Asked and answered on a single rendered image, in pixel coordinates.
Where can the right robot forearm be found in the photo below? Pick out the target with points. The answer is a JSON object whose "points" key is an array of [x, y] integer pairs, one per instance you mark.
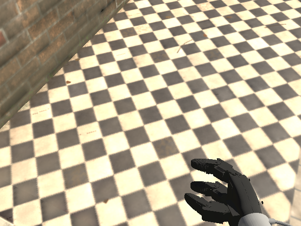
{"points": [[254, 219]]}

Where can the robot right hand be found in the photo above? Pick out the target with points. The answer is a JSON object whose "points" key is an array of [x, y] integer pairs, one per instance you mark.
{"points": [[230, 203]]}

